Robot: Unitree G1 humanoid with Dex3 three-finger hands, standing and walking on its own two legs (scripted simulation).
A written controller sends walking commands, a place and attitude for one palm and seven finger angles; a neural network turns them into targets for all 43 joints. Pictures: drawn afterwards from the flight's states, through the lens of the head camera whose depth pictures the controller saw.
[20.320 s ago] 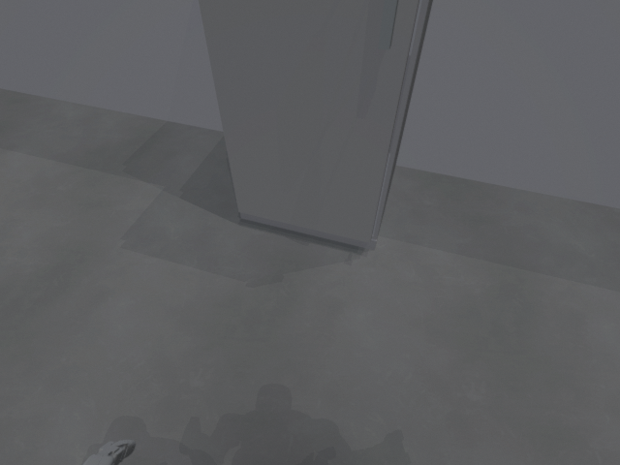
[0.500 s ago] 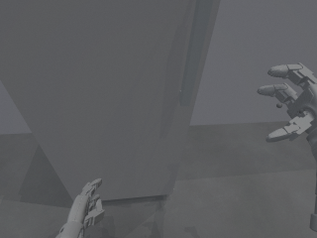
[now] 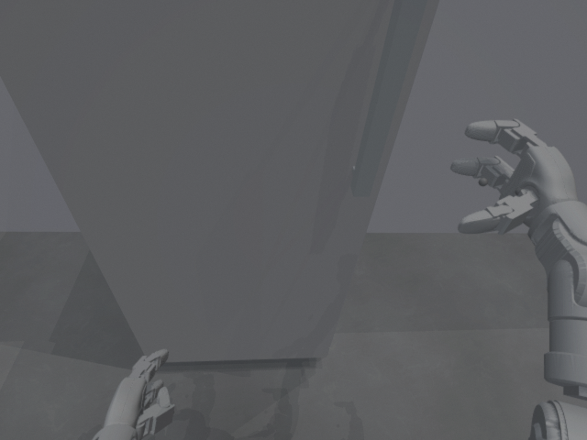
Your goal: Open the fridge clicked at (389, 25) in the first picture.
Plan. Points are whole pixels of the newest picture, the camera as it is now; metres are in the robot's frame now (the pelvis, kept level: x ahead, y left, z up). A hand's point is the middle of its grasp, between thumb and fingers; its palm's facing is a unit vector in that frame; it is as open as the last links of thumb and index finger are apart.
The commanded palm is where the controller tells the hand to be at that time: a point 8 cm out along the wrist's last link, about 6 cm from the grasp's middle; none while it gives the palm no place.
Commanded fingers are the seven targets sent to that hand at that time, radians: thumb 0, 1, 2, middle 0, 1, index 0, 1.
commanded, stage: move the hooked fingers beside the handle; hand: right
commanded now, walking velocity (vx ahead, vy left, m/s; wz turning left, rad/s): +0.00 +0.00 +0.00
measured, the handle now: (382, 85) +0.51 -0.08 +0.27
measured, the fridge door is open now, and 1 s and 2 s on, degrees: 0 0 0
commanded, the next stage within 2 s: none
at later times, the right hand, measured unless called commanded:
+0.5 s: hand (433, 142) +0.44 -0.15 +0.23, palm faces -0.07 +1.00 -0.01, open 14.0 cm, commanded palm +0.42 -0.21 +0.23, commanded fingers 0.00 0.50 -0.30 0.30 1.20 0.30 1.20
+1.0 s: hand (433, 150) +0.45 -0.16 +0.22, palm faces -0.06 +1.00 -0.01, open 14.0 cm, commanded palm +0.42 -0.20 +0.23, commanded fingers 0.00 0.50 -0.30 0.30 1.20 0.30 1.20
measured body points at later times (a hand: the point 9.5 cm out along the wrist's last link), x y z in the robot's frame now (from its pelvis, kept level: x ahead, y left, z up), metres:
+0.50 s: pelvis +0.01 +0.02 +0.00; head +0.00 +0.03 +0.45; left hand +0.13 +0.28 -0.10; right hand +0.44 -0.20 +0.24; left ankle -0.03 +0.11 -0.74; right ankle +0.02 -0.10 -0.74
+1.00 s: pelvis +0.02 +0.01 +0.00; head +0.01 +0.03 +0.45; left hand +0.13 +0.27 -0.10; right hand +0.44 -0.21 +0.22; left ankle -0.03 +0.11 -0.74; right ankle +0.02 -0.10 -0.74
